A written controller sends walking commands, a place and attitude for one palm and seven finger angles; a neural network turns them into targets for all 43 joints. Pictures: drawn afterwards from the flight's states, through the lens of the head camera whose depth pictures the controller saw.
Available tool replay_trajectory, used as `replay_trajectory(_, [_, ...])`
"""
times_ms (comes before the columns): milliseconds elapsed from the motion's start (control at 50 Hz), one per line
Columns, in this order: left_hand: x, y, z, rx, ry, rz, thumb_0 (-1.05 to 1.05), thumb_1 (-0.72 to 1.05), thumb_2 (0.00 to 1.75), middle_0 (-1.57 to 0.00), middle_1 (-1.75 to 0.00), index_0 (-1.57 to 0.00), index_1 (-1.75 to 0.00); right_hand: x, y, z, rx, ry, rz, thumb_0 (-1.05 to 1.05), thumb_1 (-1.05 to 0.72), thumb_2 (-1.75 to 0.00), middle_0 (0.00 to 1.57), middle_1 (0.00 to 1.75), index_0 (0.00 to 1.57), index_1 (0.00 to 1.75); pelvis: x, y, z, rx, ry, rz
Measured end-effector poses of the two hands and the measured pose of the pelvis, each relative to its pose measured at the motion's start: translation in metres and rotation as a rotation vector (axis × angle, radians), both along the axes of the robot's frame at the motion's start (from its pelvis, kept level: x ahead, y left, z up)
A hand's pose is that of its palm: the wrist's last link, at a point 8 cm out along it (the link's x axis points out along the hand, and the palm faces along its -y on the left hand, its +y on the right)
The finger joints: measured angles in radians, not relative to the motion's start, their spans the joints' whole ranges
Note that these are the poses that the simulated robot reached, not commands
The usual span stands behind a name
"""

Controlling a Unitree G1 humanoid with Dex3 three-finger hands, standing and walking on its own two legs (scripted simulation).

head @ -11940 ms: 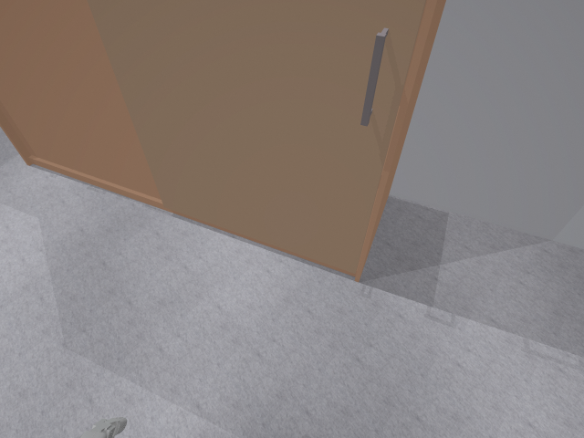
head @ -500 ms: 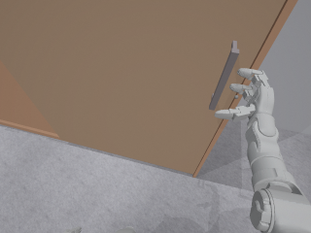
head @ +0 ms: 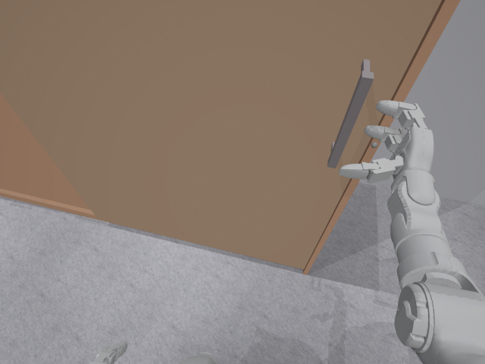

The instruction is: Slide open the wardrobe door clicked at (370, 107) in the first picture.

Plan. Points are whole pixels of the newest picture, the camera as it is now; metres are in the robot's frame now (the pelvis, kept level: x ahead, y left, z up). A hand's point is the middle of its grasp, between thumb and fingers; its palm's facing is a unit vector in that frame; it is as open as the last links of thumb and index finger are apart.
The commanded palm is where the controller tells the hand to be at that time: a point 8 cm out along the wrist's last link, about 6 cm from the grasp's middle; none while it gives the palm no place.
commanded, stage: feel for the door with the fingertips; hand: right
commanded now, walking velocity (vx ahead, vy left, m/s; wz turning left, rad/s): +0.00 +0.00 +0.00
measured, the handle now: (347, 119) +0.53 -0.12 +0.11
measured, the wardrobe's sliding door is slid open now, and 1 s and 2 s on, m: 0.00 0.00 0.00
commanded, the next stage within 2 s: slide the fingers in behind the handle in 0.20 s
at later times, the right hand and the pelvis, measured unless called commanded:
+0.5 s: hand (369, 135) +0.48 -0.15 +0.12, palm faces +0.11 +0.99 +0.00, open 13.7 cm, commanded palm +0.45 -0.20 +0.11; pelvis -0.01 -0.01 -0.01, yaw +0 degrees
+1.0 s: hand (360, 139) +0.48 -0.14 +0.11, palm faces +0.11 +0.99 +0.00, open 14.0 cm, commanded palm +0.45 -0.18 +0.11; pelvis +0.01 -0.01 +0.00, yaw +1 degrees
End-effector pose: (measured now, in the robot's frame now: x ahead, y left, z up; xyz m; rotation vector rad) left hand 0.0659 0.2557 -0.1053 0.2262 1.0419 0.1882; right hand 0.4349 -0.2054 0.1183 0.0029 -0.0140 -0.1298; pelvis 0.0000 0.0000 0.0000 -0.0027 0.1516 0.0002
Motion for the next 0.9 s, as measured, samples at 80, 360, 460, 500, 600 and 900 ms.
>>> replay_trajectory(80, [-0.007,0.002,-0.002,0.009,0.016,0.001,0.01,0.9,0.89,-0.21,-0.3,-0.2,-0.3,0.007,0.002,-0.001,-0.017,0.001,0.014,-0.01,0.5,-0.3,0.3,1.2,0.3,1.2,-0.003,0.0,-0.002,0.001,0.012,-0.005])
replay_trajectory(360, [-0.051,-0.004,-0.01,-0.001,0.131,0.041,0.01,0.9,0.89,-0.21,-0.3,-0.2,-0.3,0.023,0.003,0.0,-0.011,-0.008,0.016,-0.01,0.5,-0.3,0.38,1.25,0.35,1.24,-0.005,-0.005,-0.006,0.003,0.047,0.001])
replay_trajectory(460, [-0.061,-0.005,-0.01,-0.002,0.148,0.047,0.01,0.9,0.89,-0.21,-0.3,-0.2,-0.3,0.023,0.003,0.001,-0.013,-0.006,0.017,-0.01,0.5,-0.3,0.38,1.24,0.35,1.23,-0.008,-0.006,-0.007,0.004,0.051,0.0])
replay_trajectory(500, [-0.062,-0.005,-0.01,-0.002,0.147,0.048,0.01,0.9,0.89,-0.21,-0.3,-0.2,-0.3,0.023,0.004,0.0,-0.007,-0.008,0.015,-0.01,0.5,-0.3,0.37,1.23,0.34,1.23,-0.009,-0.007,-0.007,0.004,0.051,0.002])
replay_trajectory(600, [-0.062,-0.006,-0.008,-0.001,0.136,0.05,0.01,0.9,0.89,-0.21,-0.3,-0.2,-0.3,0.021,0.005,-0.002,0.001,-0.009,0.015,-0.01,0.5,-0.3,0.35,1.22,0.32,1.22,-0.009,-0.008,-0.007,0.004,0.05,0.009])
replay_trajectory(900, [-0.032,-0.011,-0.007,-0.007,0.089,0.035,0.01,0.9,0.89,-0.21,-0.3,-0.2,-0.3,0.021,0.013,-0.012,-0.005,-0.011,0.012,-0.01,0.5,-0.3,0.32,1.22,0.3,1.21,0.003,-0.011,-0.005,0.007,0.049,0.013])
